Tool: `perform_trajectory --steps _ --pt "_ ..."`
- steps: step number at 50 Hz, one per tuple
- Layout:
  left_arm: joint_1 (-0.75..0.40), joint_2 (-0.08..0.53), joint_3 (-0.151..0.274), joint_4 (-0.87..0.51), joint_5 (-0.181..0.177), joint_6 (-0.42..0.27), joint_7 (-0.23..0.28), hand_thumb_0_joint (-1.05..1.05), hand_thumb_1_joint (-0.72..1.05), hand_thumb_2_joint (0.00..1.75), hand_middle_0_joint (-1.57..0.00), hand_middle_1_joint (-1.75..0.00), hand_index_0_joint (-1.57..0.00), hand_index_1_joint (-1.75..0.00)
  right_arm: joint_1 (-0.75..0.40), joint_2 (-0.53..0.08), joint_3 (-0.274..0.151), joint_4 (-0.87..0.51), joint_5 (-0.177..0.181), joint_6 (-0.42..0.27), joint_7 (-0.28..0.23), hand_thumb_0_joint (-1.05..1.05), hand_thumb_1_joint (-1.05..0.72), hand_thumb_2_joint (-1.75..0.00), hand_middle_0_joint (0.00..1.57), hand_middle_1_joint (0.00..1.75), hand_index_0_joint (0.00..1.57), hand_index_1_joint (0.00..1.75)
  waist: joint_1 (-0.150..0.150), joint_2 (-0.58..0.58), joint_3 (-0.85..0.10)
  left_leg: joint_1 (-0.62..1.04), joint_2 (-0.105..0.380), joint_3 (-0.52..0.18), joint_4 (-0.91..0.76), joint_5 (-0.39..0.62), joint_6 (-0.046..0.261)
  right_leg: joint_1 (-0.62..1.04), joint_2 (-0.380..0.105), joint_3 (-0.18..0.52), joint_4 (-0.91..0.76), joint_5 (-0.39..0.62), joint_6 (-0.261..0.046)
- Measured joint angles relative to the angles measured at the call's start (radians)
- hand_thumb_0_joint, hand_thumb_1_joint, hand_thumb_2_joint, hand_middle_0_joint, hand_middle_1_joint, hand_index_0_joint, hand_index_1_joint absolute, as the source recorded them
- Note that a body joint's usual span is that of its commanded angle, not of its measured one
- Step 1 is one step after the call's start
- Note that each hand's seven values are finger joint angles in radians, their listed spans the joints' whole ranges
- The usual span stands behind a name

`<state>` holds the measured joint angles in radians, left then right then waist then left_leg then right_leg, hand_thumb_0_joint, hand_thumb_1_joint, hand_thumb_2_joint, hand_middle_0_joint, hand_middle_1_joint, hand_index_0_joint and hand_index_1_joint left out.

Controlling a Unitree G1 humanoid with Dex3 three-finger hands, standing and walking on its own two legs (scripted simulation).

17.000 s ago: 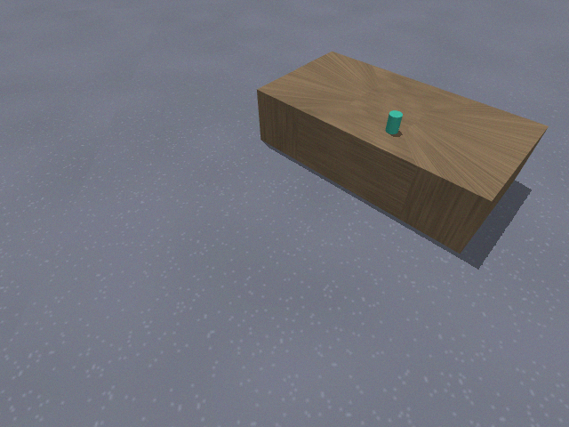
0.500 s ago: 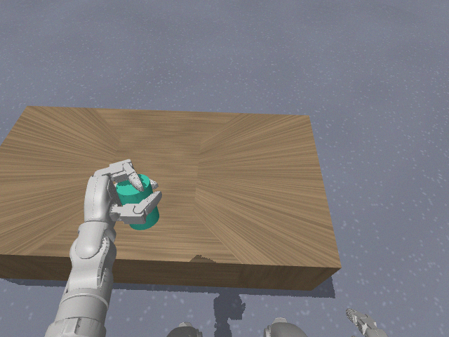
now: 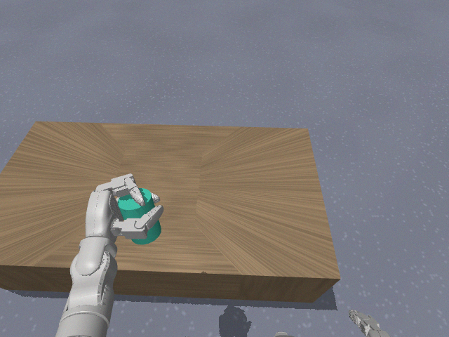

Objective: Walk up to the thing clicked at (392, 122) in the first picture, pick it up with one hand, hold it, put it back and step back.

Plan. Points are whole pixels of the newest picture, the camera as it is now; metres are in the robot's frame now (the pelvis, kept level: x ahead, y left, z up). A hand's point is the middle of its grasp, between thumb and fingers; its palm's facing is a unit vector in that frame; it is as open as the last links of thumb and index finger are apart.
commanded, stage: hold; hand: left
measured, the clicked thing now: (140, 216) +0.34 +0.17 +0.02
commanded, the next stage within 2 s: none
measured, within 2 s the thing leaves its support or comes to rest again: neither
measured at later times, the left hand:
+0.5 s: hand (137, 214) +0.32 +0.17 +0.06, palm faces +0.04 -1.00 +0.01, open 5.4 cm
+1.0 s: hand (133, 214) +0.32 +0.17 +0.07, palm faces +0.04 -1.00 +0.01, open 5.4 cm
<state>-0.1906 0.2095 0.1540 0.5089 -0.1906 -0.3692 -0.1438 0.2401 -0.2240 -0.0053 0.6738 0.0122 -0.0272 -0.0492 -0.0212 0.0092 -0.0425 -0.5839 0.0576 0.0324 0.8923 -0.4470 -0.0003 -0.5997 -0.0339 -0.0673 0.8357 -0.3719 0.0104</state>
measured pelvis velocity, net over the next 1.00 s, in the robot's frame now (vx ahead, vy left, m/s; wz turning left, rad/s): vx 0.00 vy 0.00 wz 0.01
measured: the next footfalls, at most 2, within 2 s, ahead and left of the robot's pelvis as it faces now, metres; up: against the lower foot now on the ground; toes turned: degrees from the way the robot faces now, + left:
none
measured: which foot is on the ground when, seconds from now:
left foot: down 0.00-1.00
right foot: down 0.00-1.00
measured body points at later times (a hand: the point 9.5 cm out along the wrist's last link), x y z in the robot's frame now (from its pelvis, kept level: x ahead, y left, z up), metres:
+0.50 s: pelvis +0.00 +0.00 +0.01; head +0.03 +0.00 +0.46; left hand +0.31 +0.22 +0.06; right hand +0.12 -0.25 -0.10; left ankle +0.00 +0.11 -0.70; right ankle +0.03 -0.13 -0.70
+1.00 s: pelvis +0.00 +0.00 +0.01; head +0.03 +0.01 +0.46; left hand +0.31 +0.22 +0.07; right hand +0.13 -0.24 -0.09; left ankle +0.00 +0.11 -0.70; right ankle +0.03 -0.13 -0.70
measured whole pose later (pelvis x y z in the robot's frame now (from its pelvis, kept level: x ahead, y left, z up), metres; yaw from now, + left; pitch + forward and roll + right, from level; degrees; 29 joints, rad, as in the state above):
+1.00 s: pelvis +0.00 +0.00 +0.01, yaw +0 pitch +4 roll -1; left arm -0.13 0.20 0.14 0.46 -0.20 -0.36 -0.15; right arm 0.23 -0.22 0.00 0.68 0.02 -0.05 -0.05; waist -0.01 0.01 -0.02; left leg -0.48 0.05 0.03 0.80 -0.40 0.00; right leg -0.49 -0.04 -0.07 0.75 -0.33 0.01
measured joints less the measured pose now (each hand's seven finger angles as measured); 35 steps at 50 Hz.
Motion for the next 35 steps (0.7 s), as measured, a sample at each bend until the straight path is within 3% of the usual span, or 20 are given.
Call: perform_trajectory --steps 35 --pt "0.059 -0.01 -0.007 -0.045 -0.007 -0.002 -0.009 0.06 -0.05 1.01 -0.84 -1.05 -1.25 -1.32 -0.012 0.002 0.006 0.01 0.005 -0.018 -0.003 0.01 -0.9 -0.89 0.2 0.3 0.2 0.3 0.01 0.0 0.022 0.095 -0.006 0.0 -0.079 0.042 -0.002 0.093 -0.002 -0.002 -0.07 0.034 -0.003"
